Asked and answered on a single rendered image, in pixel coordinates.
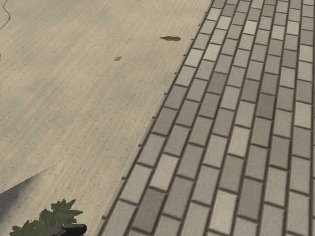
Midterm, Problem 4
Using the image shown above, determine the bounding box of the left robot hand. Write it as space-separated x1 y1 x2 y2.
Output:
43 223 87 236

